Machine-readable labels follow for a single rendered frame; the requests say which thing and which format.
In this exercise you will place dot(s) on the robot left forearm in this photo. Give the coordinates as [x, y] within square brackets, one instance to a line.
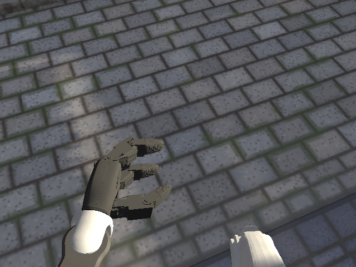
[87, 243]

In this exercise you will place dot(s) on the right robot shin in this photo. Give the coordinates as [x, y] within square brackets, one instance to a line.
[251, 228]

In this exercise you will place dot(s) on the robot left hand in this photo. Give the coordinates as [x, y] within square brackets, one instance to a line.
[115, 172]

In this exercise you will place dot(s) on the robot right thigh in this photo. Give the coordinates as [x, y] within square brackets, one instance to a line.
[254, 249]

